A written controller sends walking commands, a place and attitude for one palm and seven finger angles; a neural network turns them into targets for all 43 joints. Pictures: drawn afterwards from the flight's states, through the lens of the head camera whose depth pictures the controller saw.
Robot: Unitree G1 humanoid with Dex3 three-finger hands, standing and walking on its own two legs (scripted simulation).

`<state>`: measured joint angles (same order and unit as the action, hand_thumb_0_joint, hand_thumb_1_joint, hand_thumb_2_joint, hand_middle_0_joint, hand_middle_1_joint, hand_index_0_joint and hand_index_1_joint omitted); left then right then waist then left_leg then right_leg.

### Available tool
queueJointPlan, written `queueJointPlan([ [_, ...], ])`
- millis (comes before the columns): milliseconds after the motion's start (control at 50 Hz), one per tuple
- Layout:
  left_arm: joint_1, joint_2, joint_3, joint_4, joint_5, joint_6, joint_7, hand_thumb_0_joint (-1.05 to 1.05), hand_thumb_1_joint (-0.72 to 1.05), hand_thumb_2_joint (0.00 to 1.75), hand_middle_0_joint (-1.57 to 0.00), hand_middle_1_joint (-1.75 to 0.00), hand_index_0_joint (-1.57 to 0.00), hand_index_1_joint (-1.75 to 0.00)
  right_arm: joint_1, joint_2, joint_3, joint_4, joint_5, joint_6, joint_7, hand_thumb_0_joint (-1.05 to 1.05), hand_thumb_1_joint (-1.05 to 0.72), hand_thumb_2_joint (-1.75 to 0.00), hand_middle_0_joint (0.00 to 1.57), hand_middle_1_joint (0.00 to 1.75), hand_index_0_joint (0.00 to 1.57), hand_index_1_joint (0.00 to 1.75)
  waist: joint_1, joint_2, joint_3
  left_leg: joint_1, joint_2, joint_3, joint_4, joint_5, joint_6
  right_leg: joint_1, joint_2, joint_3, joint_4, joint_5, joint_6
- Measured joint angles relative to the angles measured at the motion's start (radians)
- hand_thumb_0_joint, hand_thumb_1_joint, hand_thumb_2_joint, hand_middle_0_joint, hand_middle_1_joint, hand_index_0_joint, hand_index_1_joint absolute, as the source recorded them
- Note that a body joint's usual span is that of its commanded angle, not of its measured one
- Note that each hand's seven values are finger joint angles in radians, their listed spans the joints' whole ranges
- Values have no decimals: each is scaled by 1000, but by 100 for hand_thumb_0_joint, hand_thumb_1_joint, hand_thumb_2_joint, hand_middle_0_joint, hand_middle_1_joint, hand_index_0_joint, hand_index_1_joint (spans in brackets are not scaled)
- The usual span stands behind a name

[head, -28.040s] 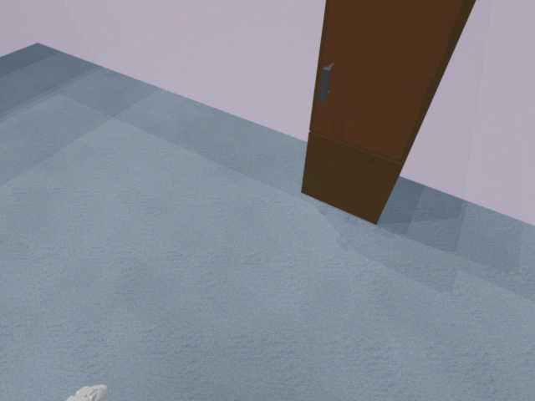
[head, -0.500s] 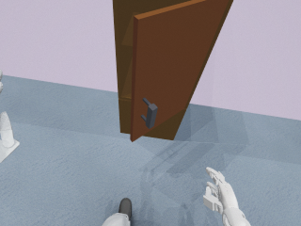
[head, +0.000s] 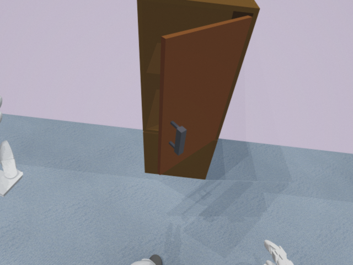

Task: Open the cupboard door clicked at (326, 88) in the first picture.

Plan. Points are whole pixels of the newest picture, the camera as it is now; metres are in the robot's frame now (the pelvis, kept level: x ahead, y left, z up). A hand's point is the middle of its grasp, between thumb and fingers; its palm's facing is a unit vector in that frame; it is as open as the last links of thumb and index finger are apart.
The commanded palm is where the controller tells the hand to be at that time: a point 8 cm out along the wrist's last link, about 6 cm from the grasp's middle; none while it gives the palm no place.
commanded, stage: stop stepping back and stand still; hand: left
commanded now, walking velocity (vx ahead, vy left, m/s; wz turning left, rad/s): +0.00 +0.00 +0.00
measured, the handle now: (176, 137) +0.56 +0.00 -0.09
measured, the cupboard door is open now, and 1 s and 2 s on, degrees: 45 45 45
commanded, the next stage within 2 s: let the arm hang, fingers relaxed in 0.60 s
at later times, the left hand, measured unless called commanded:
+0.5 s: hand (5, 208) +0.16 +0.25 +0.19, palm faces +0.33 -0.80 -0.50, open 7.4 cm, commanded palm +0.11 +0.30 +0.20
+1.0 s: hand out of the picture +0.03 +0.18 -0.15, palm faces -0.08 -0.98 -0.17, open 7.3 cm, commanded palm none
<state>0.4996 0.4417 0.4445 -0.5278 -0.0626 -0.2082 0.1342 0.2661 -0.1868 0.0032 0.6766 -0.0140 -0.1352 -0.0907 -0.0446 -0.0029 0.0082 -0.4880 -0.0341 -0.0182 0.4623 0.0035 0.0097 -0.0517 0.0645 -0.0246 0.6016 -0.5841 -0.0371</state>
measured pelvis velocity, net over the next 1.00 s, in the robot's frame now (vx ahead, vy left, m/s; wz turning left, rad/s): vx -0.05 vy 0.01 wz -0.03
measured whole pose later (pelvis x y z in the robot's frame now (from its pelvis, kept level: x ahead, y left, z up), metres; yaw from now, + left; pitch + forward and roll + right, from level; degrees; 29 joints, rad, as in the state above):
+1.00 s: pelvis -0.05 +0.01 +0.02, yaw -2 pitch -1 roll +0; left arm 0.23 0.19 -0.02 0.91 0.02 0.05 0.00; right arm 0.16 -0.26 0.02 0.97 -0.03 0.00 0.00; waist -0.03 -0.02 0.04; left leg -0.32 -0.03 -0.01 0.48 -0.15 0.03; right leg -0.19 0.03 -0.02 0.51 -0.31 -0.03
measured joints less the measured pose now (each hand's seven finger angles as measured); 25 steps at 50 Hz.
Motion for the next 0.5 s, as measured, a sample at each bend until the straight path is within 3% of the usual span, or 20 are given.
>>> queueJointPlan([
  [60,25,39,16,-6,-9,-4,-14,1,89,90,-21,-30,-21,-31,-34,21,8,-36,1,-3,23,2,-90,-90,20,30,20,30,-15,21,17,-28,-5,6,-13,-115,-33,-12,6,-12,-62,84,-16],
  [120,140,49,44,-50,-15,-3,-17,1,89,90,-21,-30,-22,-31,-41,27,23,-24,-4,25,40,1,-90,-90,20,30,21,30,49,-3,-32,-53,-7,5,283,-229,-44,-44,-23,25,-58,163,-7],
  [140,155,36,39,-47,-10,-2,-13,1,89,90,-21,-31,-22,-31,-34,23,26,-17,-4,30,39,1,-90,-90,20,30,21,30,69,-6,-54,-16,2,8,296,-244,-38,-45,-28,38,-60,160,10],
  [180,116,-2,10,-8,5,1,-4,1,89,90,-21,-31,-22,-31,-18,1,27,-13,3,15,26,1,-90,-90,20,30,21,30,88,15,-80,86,22,-2,190,-248,-16,-53,-27,32,-49,145,39],
  [240,-41,-71,-28,111,20,25,13,1,89,90,-21,-30,-22,-31,-59,-11,23,11,12,-2,6,1,-90,-90,20,30,21,30,111,0,-29,104,-17,14,143,-216,42,-76,-67,39,-5,171,54],
  [320,-86,-92,-35,130,18,64,23,1,89,90,-20,-30,-21,-31,-114,18,37,-19,4,-31,18,1,-90,-90,20,30,21,30,89,-25,24,146,-18,38,13,-116,47,-153,-53,67,93,116,55],
  [380,-11,-70,-45,45,24,60,20,1,89,90,-20,-30,-21,-31,-111,38,51,-72,0,-43,31,1,-90,-90,20,30,21,30,59,-32,28,153,-4,48,-43,-82,35,-146,-46,23,-19,148,43],
  [440,66,-35,-49,-12,25,38,6,1,89,90,-21,-30,-21,-31,-93,35,47,-104,-3,-26,36,1,-90,-90,20,30,21,30,30,-10,25,122,12,40,-4,-138,11,-126,-30,-5,-117,279,7],
  [500,121,-13,-40,-20,17,25,1,1,89,90,-21,-30,-22,-31,-61,11,33,-78,-1,8,36,1,-90,-90,20,30,21,30,35,16,-4,89,26,17,99,-228,-13,-122,-9,-3,-143,300,-9],
])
